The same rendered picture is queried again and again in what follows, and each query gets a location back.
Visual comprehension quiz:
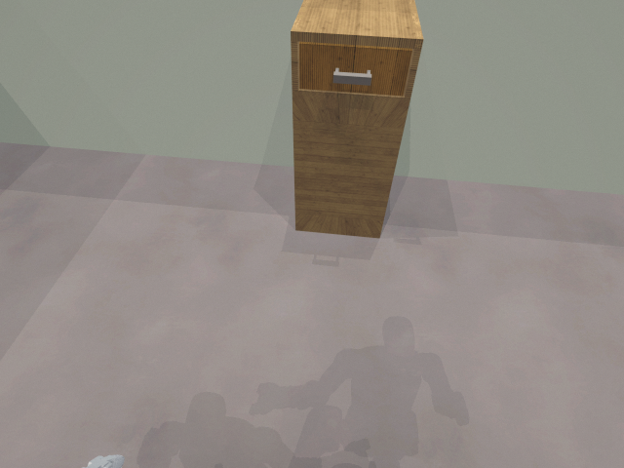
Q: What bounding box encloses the drawer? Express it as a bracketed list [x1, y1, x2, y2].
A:
[299, 42, 412, 96]

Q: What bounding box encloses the handle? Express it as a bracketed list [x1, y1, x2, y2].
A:
[333, 68, 371, 86]

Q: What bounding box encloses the cabinet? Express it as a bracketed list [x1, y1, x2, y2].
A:
[291, 0, 424, 239]

